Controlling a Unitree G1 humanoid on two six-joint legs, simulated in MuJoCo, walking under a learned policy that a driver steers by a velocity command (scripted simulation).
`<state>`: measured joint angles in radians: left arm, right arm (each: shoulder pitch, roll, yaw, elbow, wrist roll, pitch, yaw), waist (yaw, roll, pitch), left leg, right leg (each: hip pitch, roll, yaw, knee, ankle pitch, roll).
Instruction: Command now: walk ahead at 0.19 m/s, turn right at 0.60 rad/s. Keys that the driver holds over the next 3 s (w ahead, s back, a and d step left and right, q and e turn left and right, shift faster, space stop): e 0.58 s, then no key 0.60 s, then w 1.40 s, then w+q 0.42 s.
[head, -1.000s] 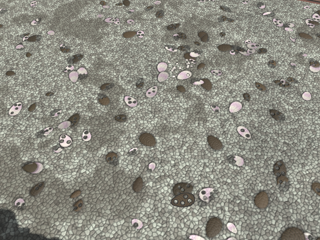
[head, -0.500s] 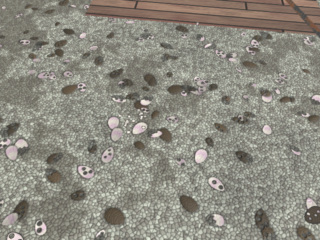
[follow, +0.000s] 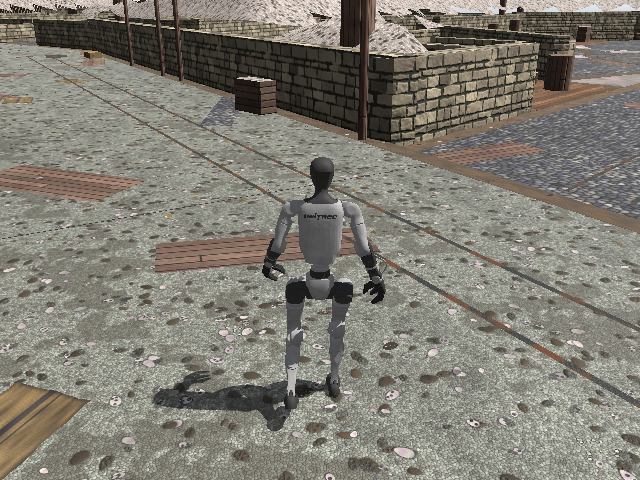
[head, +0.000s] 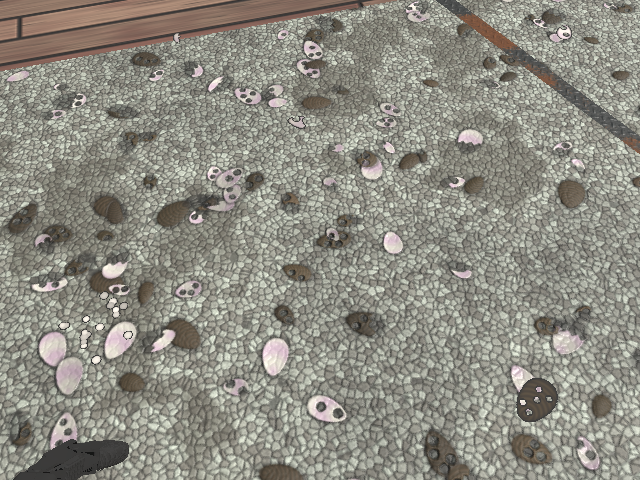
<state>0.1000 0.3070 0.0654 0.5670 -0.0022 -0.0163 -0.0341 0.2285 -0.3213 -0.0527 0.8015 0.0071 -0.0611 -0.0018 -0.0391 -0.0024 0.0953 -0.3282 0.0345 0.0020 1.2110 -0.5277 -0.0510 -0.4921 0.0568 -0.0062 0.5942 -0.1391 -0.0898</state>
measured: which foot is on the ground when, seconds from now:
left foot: up 0.00-0.36, down 0.38-0.76, up 0.78-1.00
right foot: down 0.00-0.38, up 0.40-0.74, down 0.76-1.00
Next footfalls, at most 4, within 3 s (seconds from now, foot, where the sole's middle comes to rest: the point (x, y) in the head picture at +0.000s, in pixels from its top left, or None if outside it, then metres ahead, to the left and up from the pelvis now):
0.38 left None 0.21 0.14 -0.76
0.76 right None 0.09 -0.11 -0.76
1.08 left None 0.18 0.12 -0.76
1.86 left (358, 416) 0.52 -0.06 -0.76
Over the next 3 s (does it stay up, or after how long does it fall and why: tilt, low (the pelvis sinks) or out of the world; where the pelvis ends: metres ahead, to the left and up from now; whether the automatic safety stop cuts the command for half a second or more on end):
stays up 0.90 -0.33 0.00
